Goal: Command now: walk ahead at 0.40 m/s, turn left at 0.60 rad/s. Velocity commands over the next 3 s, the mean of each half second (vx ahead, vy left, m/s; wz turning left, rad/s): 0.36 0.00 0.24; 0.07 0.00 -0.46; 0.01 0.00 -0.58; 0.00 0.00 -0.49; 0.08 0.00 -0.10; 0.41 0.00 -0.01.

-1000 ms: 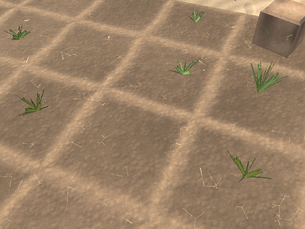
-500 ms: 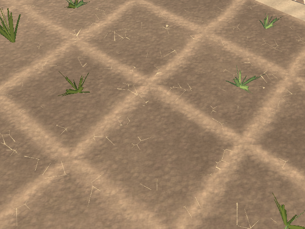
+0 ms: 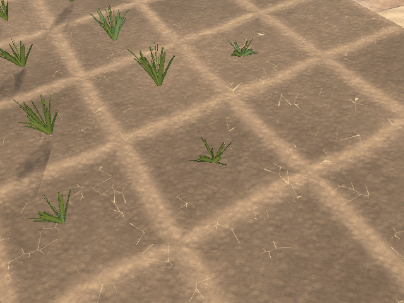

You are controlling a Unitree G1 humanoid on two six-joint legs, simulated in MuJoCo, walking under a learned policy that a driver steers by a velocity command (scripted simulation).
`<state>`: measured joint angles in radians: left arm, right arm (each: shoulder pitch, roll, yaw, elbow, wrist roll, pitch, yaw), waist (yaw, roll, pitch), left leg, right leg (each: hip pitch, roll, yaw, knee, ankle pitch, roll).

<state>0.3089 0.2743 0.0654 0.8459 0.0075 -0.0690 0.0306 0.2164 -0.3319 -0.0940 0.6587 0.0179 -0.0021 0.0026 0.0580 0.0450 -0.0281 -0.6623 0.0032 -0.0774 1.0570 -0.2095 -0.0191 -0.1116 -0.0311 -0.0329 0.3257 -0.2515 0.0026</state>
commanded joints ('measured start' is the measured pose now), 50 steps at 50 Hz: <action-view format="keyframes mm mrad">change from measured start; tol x32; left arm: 1 6 163 34 -53 1 -17 -3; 50 -150 203 65 -305 -12 87 2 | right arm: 1 -144 -23 4 -126 4 -25 12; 15 227 -186 -37 -81 -24 -36 13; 50 -71 -27 14 38 -20 6 -38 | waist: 1 31 -173 91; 11 -63 -170 61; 14 -127 252 -305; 50 -59 -173 -122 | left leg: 1 -195 50 11 -69 79 -21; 12 526 -74 188 -539 72 144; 14 1107 376 -545 -618 27 358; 22 465 251 25 -812 664 256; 36 635 262 213 -524 742 161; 38 391 106 273 -86 371 27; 39 75 -92 163 230 -500 -39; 50 211 -21 1 -206 -144 -68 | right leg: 1 97 -228 144 -184 35 -151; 8 85 -262 -1 -168 162 -140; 12 33 -226 -123 215 773 -89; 14 -568 -11 -79 877 -311 22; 16 -645 -41 104 1043 -288 14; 36 -341 21 -42 253 71 -55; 39 276 -360 628 138 975 -426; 50 -158 -118 364 14 231 -237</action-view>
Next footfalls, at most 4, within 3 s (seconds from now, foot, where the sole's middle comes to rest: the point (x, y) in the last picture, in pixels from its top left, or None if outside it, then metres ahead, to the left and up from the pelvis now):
0.26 left None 0.24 0.19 -0.78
0.74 right None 0.43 -0.01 -0.78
1.16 left None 0.45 0.23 -0.78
1.58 right None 0.32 -0.01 -0.78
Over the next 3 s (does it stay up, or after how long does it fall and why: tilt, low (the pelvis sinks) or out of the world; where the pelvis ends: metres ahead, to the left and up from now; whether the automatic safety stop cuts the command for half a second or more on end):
stays up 0.58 -0.05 -0.03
